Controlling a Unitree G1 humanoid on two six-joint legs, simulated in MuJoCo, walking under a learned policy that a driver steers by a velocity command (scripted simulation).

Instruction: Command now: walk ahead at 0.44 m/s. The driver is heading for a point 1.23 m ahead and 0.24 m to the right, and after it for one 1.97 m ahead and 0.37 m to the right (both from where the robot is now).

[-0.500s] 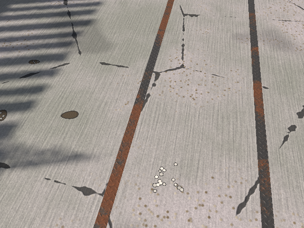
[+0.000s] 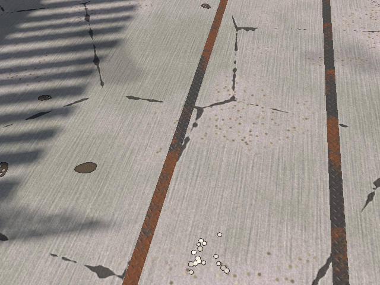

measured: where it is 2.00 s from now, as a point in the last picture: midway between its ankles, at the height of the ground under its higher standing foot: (274, 164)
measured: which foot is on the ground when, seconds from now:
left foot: up 0.00-0.26, down 0.28-0.82, up 0.84-1.00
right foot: down 0.00-0.28, up 0.30-0.82, down 0.84-1.00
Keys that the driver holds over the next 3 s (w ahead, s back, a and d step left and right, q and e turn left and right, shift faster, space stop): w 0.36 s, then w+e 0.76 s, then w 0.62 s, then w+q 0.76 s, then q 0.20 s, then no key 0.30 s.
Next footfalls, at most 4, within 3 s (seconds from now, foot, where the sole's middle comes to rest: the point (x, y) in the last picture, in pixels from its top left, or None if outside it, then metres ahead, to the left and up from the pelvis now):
0.28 left None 0.34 0.12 -0.78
0.84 right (257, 258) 0.63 -0.14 -0.78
1.34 left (231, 182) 0.96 -0.06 -0.78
1.84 right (308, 158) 1.10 -0.41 -0.78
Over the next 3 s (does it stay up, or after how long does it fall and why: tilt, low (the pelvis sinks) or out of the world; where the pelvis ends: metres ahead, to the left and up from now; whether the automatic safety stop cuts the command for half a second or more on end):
stays up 1.52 -0.36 -0.02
